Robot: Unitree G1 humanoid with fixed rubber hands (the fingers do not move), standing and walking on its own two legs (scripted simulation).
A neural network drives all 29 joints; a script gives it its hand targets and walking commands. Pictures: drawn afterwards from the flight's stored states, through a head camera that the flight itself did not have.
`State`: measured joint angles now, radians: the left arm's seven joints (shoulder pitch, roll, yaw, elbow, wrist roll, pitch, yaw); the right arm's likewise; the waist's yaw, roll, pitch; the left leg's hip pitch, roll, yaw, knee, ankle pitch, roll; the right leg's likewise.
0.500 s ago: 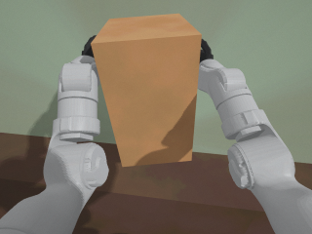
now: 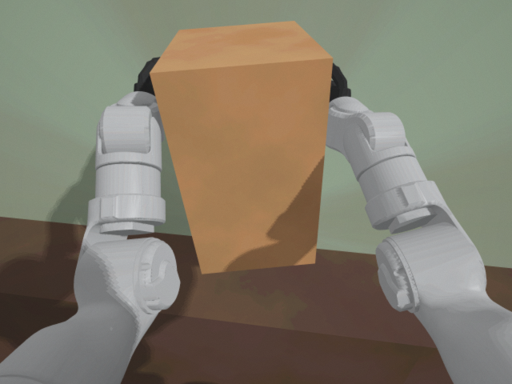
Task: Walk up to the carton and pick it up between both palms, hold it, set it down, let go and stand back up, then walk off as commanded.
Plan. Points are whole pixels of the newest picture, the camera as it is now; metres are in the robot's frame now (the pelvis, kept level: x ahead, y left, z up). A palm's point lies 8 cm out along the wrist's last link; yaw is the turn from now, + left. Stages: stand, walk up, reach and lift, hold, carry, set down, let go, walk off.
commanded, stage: hold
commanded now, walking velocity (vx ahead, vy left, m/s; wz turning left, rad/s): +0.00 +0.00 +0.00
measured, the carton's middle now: (247, 147) +0.36 -0.01 +0.28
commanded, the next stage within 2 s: none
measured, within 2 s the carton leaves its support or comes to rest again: neither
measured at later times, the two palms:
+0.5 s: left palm (146, 107) +0.37 +0.13 +0.33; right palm (336, 111) +0.36 -0.13 +0.33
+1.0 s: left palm (148, 105) +0.37 +0.13 +0.34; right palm (339, 111) +0.36 -0.14 +0.33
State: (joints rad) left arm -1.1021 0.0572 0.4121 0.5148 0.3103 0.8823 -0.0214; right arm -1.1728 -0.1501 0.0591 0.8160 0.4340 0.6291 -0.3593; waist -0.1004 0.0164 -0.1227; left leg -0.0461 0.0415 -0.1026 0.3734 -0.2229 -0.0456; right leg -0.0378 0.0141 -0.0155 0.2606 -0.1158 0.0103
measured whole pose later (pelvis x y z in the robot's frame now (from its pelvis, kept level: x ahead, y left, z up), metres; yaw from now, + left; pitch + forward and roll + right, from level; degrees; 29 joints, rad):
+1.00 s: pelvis +0.00 +0.00 +0.00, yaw +0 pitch -6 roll -1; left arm -1.13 0.06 0.43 0.57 0.31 0.87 -0.02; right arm -1.19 -0.15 0.05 0.86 0.43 0.64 -0.35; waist -0.09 0.02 -0.14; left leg -0.05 0.04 -0.10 0.37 -0.22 -0.05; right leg -0.05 0.02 0.00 0.27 -0.12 0.01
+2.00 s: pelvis +0.00 +0.00 +0.00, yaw +0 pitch -6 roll -2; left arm -1.12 0.05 0.42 0.54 0.31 0.87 -0.01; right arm -1.18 -0.16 0.05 0.84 0.45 0.64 -0.36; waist -0.10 0.02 -0.13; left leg -0.06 0.04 -0.10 0.37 -0.22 -0.04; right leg -0.04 0.02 0.01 0.26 -0.12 0.01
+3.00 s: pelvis +0.00 +0.00 +0.00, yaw +1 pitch -6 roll -2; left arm -1.13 0.07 0.41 0.58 0.30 0.87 -0.01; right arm -1.20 -0.15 0.04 0.85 0.44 0.65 -0.36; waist -0.11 0.01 -0.14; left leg -0.07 0.04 -0.10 0.37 -0.21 -0.05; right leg -0.05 0.02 0.01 0.27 -0.12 0.01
